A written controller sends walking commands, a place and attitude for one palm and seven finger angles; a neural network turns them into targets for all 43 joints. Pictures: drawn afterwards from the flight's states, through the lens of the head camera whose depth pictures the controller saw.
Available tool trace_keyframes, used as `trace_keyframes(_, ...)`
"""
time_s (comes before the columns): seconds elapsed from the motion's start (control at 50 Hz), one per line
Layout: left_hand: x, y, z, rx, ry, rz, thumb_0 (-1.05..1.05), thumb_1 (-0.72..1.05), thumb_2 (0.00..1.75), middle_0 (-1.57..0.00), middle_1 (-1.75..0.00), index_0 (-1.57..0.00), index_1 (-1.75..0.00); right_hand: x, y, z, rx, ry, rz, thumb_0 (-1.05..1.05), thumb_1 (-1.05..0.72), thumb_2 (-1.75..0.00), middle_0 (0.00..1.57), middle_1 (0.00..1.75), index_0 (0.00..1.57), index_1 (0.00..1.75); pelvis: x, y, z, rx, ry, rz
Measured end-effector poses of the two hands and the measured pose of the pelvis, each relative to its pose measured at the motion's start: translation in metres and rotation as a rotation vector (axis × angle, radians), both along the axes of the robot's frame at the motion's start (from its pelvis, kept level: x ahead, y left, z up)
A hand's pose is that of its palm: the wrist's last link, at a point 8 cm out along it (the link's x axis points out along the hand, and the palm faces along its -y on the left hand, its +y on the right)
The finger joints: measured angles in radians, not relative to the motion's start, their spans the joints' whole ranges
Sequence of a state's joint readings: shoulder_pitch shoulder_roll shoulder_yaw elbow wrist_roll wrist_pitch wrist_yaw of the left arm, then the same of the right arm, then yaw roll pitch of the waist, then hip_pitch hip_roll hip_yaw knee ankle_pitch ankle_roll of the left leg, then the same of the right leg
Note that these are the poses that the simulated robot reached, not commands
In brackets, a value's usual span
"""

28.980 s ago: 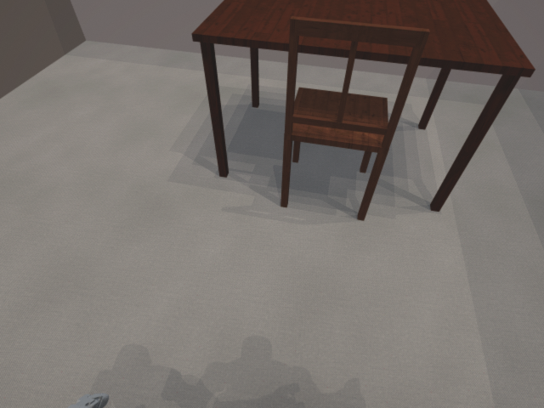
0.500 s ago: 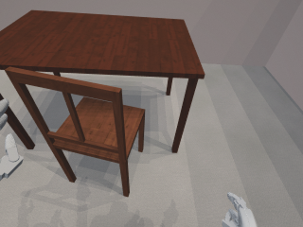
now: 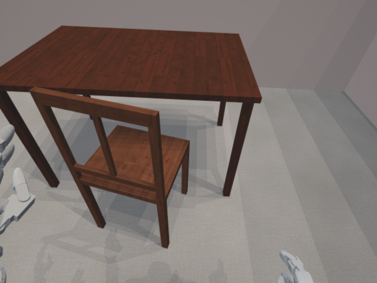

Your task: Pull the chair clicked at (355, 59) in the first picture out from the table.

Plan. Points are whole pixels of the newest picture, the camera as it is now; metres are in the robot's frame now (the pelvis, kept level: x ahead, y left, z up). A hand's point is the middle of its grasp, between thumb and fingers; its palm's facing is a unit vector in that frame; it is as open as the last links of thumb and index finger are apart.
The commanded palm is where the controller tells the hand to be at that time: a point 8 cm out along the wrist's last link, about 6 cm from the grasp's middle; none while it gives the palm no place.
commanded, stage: let the arm hang, fingers relaxed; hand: left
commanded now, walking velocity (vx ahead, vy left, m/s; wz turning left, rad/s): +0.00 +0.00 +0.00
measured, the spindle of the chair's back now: (105, 148) +0.57 +0.32 -0.09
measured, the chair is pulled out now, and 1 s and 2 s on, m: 0.16 0.16 0.16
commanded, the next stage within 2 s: look to check the result in 1.12 s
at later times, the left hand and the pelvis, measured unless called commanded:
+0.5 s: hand out of the picture -0.03 +0.18 -0.18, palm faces +0.00 -0.99 -0.14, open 7.3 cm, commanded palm none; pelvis +0.03 +0.00 +0.00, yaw +1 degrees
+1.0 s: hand out of the picture +0.10 +0.18 -0.17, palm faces -0.01 -0.98 -0.21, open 7.3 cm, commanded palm none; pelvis +0.05 +0.00 +0.01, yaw -1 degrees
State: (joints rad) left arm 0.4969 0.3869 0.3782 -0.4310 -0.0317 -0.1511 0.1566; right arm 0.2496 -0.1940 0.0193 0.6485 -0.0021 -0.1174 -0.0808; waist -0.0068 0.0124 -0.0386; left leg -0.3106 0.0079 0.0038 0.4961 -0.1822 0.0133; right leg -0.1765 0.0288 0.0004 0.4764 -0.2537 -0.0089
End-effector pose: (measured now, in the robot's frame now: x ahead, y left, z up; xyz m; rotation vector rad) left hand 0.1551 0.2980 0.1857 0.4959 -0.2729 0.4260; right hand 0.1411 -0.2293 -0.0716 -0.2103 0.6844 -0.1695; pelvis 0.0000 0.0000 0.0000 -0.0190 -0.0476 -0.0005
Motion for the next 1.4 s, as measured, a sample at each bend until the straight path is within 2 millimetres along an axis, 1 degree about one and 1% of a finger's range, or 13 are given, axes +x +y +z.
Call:
trace_keyframes(0.06, 0.009, 0.003, -0.023, 0.007, 0.079, -0.020, 0.01, 0.89, 0.90, -0.21, -0.30, -0.21, -0.30, 0.006, 0.001, -0.010, 0.019, 0.009, 0.055, 0.02, -0.90, -0.90, 0.21, 0.30, 0.21, 0.30, 0.000, 0.001, -0.003, -0.015, 0.014, 0.012)
trace_keyframes(0.12, 0.026, 0.011, -0.108, -0.108, 0.421, -0.010, 0.01, 0.90, 0.90, -0.20, -0.30, -0.21, -0.30, 0.007, -0.007, -0.033, 0.017, 0.124, 0.090, 0.01, -0.90, -0.90, 0.21, 0.30, 0.21, 0.30, -0.001, 0.005, -0.010, -0.014, 0.016, 0.030)
trace_keyframes(0.16, 0.021, 0.008, -0.175, -0.210, 0.681, 0.012, 0.01, 0.90, 0.90, -0.20, -0.30, -0.20, -0.30, 0.001, -0.015, -0.042, 0.006, 0.189, 0.073, 0.01, -0.90, -0.90, 0.21, 0.30, 0.21, 0.30, 0.001, 0.007, -0.014, -0.008, 0.013, 0.033)
trace_keyframes(0.24, -0.026, -0.025, -0.283, -0.384, 1.146, 0.019, 0.01, 0.91, 0.90, -0.20, -0.30, -0.20, -0.30, -0.026, -0.030, -0.045, -0.034, 0.314, 0.011, 0.01, -0.90, -0.90, 0.21, 0.30, 0.21, 0.30, 0.005, 0.008, -0.013, 0.005, 0.010, 0.023)
trace_keyframes(0.28, -0.059, -0.046, -0.316, -0.459, 1.328, 0.008, 0.02, 0.91, 0.90, -0.20, -0.30, -0.20, -0.30, -0.045, -0.037, -0.044, -0.058, 0.395, -0.020, 0.01, -0.90, -0.90, 0.21, 0.30, 0.21, 0.30, 0.008, 0.007, -0.010, 0.008, 0.015, 0.015)
trace_keyframes(0.34, -0.108, -0.069, -0.340, -0.557, 1.524, 0.026, 0.02, 0.92, 0.90, -0.21, -0.30, -0.21, -0.30, -0.075, -0.045, -0.040, -0.090, 0.527, -0.061, 0.01, -0.90, -0.90, 0.21, 0.30, 0.21, 0.30, 0.014, 0.006, -0.005, 0.007, 0.025, 0.009)
trace_keyframes(0.44, -0.167, -0.072, -0.344, -0.646, 1.703, 0.128, 0.02, 0.93, 0.90, -0.21, -0.30, -0.21, -0.30, -0.110, -0.047, -0.038, -0.107, 0.700, -0.107, 0.01, -0.90, -0.90, 0.20, 0.30, 0.21, 0.29, 0.024, 0.005, 0.001, 0.002, 0.035, 0.012)
trace_keyframes(0.54, -0.186, -0.059, -0.334, -0.636, 1.763, 0.216, 0.02, 0.92, 0.90, -0.21, -0.30, -0.21, -0.30, -0.115, -0.035, -0.045, -0.067, 0.754, -0.117, 0.01, -0.91, -0.90, 0.20, 0.30, 0.20, 0.29, 0.032, 0.005, 0.004, 0.002, 0.033, 0.012)
trace_keyframes(0.62, -0.173, -0.047, -0.327, -0.595, 1.737, 0.247, 0.02, 0.91, 0.90, -0.21, -0.30, -0.21, -0.30, -0.102, -0.019, -0.056, -0.012, 0.732, -0.099, 0.01, -0.91, -0.90, 0.20, 0.30, 0.20, 0.29, 0.036, 0.006, 0.005, 0.006, 0.030, 0.010)
trace_keyframes(0.74, -0.128, -0.040, -0.320, -0.537, 1.627, 0.224, 0.01, 0.91, 0.90, -0.20, -0.30, -0.20, -0.30, -0.072, 0.005, -0.067, 0.067, 0.659, -0.062, 0.01, -0.90, -0.90, 0.20, 0.30, 0.21, 0.29, 0.042, 0.006, 0.006, 0.014, 0.026, 0.005)
trace_keyframes(0.96, -0.061, -0.067, -0.321, -0.535, 1.491, 0.103, 0.01, 0.91, 0.90, -0.20, -0.30, -0.20, -0.30, -0.054, 0.004, -0.065, 0.081, 0.606, -0.078, 0.01, -0.92, -0.90, 0.20, 0.30, 0.21, 0.29, 0.053, 0.004, 0.007, 0.024, 0.023, -0.010)
trace_keyframes(1.08, -0.062, -0.069, -0.323, -0.542, 1.514, 0.104, 0.01, 0.93, 0.90, -0.20, -0.30, -0.20, -0.30, -0.069, 0.001, -0.064, 0.077, 0.654, -0.103, 0.01, -0.91, -0.90, 0.20, 0.30, 0.20, 0.29, 0.058, 0.002, 0.008, 0.024, 0.024, -0.014)
trace_keyframes(1.4, -0.106, -0.077, -0.327, -0.585, 1.652, 0.162, 0.01, 0.91, 0.90, -0.20, -0.30, -0.20, -0.30, -0.095, 0.005, -0.066, 0.088, 0.750, -0.131, 0.01, -0.91, -0.90, 0.20, 0.30, 0.20, 0.29, 0.064, 0.001, 0.008, 0.025, 0.025, -0.019)
